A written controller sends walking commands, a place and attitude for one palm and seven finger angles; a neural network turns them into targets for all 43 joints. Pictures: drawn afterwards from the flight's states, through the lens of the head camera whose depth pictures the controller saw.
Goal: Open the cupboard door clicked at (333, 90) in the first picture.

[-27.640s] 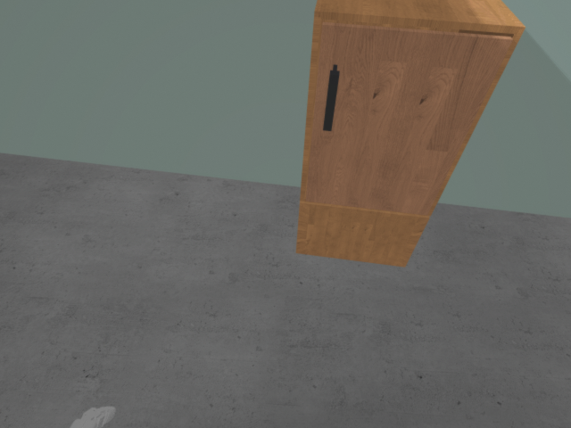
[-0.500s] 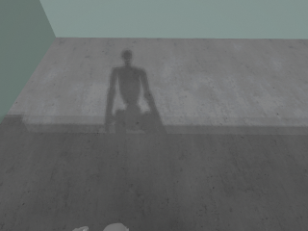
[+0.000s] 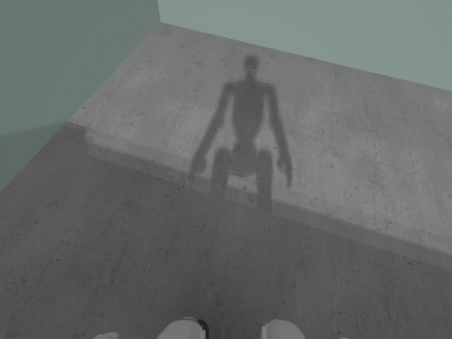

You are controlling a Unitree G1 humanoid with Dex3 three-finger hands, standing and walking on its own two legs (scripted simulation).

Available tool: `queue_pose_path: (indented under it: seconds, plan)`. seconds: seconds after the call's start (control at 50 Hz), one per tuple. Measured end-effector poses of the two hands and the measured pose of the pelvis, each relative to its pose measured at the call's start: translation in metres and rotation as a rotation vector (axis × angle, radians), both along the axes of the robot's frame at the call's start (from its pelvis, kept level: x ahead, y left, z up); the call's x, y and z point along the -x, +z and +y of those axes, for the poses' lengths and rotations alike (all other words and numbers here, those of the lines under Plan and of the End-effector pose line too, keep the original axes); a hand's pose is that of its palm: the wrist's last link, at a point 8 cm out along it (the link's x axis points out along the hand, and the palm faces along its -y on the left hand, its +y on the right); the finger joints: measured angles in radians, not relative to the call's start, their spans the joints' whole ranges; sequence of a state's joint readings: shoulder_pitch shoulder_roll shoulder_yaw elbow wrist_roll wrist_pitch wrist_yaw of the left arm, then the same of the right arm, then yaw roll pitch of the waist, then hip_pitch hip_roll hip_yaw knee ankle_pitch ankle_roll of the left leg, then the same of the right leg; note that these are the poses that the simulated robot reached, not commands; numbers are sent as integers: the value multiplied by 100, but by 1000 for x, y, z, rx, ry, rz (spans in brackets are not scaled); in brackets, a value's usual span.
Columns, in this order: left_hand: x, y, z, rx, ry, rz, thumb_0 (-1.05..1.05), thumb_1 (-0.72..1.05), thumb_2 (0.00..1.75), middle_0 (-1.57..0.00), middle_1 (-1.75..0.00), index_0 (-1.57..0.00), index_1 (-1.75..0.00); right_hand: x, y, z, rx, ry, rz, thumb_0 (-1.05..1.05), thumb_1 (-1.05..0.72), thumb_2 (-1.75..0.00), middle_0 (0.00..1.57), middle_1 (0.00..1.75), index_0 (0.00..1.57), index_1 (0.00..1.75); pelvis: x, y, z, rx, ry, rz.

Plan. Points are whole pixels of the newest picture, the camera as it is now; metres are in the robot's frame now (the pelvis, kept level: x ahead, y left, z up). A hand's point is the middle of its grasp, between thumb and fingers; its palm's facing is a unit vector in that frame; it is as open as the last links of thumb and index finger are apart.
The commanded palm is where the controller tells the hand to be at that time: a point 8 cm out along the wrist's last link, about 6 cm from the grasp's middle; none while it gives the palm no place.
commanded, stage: turn to face it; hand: left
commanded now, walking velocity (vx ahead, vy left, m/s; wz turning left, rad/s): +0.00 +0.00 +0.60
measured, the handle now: out of the picture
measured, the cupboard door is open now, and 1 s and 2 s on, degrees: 43 43 43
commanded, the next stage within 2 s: none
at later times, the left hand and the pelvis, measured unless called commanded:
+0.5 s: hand out of the picture +0.04 +0.12 -0.15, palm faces +0.30 -0.92 -0.25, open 7.4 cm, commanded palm none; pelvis +0.05 -0.08 +0.01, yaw +19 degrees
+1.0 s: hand out of the picture +0.05 +0.15 -0.15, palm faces +0.57 -0.76 -0.30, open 7.4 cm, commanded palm none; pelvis +0.09 -0.10 +0.00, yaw +36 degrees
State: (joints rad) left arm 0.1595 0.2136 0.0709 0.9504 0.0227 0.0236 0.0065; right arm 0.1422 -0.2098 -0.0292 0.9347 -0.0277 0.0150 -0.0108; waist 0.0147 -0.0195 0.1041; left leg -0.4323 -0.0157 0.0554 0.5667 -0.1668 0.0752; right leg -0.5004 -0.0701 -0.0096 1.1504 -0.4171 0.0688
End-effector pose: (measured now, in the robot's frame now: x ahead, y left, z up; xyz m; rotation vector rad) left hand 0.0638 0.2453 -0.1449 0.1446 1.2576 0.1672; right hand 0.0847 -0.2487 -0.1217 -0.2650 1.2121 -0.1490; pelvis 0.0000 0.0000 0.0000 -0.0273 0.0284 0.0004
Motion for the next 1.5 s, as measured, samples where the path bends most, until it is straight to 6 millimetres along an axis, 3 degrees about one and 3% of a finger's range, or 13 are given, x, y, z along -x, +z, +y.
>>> queue_pose_path:
  seconds: [0.12, 0.22, 0.34, 0.44, 0.56, 0.66, 0.72, 0.86, 1.02, 1.2, 1.36, 1.42, 1.5]
  plan:
    - [-34, 21, -2, -52, 18, -89, 1, 91, 90, -19, -30, -20, -29, -13, 2, -11, -33, 26, 16, 1, -90, -90, 21, 30, 20, 30, -10, 7, -19, 10, 61, 23]
    - [-44, 32, -21, -88, 49, -136, 1, 91, 90, -19, -30, -20, -29, -26, -7, -38, -50, 48, 33, 1, -90, -90, 21, 30, 21, 30, -18, 5, -47, 0, 128, 31]
    - [-14, 38, -49, -110, 127, -100, 1, 90, 90, -20, -30, -20, -29, -57, -10, -70, -46, 104, 62, 1, -90, -90, 21, 30, 20, 30, -31, 7, -71, -45, 213, 21]
    - [18, 36, -70, -76, 214, -28, 1, 90, 90, -20, -30, -20, -29, -93, 1, -74, -30, 189, 67, 1, -91, -90, 20, 30, 20, 30, -43, 14, -79, -75, 285, 17]
    - [68, 19, -80, -29, 340, 57, 1, 90, 90, -20, -30, -20, -29, -154, 3, -42, -13, 346, 23, 1, -91, -90, 20, 30, 20, 30, -52, 8, -74, -75, 373, 9]
    - [104, -5, -68, -11, 438, 121, 1, 90, 90, -20, -30, -20, -29, -199, 2, -1, -6, 463, -99, 1, -91, -90, 20, 30, 20, 30, -55, -10, -61, -55, 445, 0]
    - [103, -3, -57, -35, 482, 107, 1, 90, 90, -20, -30, -20, -29, -205, 10, 12, -4, 510, -117, 1, -91, -90, 20, 30, 20, 30, -56, -6, -62, -46, 475, -11]
    - [70, 22, -46, -84, 525, -41, 1, 91, 90, -20, -30, -20, -29, -205, 11, 15, -23, 568, -63, 1, -90, -90, 21, 30, 20, 30, -63, 6, -74, -24, 548, -16]
    - [49, 33, -74, -159, 566, -107, 1, 90, 90, -20, -30, -20, -29, -227, -15, -8, -63, 593, 0, 1, -90, -90, 21, 30, 21, 30, -88, -4, -104, -35, 640, 8]
    - [74, 34, -133, -74, 711, -25, 1, 90, 90, -20, -30, -20, -29, -257, -1, -2, -29, 698, 67, 1, -91, -90, 20, 30, 20, 30, -105, 13, -110, -62, 781, 18]
    - [128, 4, -159, 8, 873, 27, 1, 90, 90, -20, -30, -21, -30, -282, 5, 68, -13, 879, -4, 1, -91, -90, 20, 30, 20, 30, -99, 1, -95, -41, 894, 5]
    - [151, -10, -159, 26, 925, 66, 1, 90, 90, -20, -30, -20, -29, -285, 9, 96, -19, 939, -67, 1, -91, -90, 20, 30, 20, 30, -93, -6, -90, -38, 925, 1]
    - [162, -2, -146, 10, 969, 67, 1, 90, 90, -20, -30, -20, -29, -281, 21, 109, -9, 981, -87, 1, -90, -90, 21, 30, 20, 30, -91, 3, -88, -14, 967, -5]
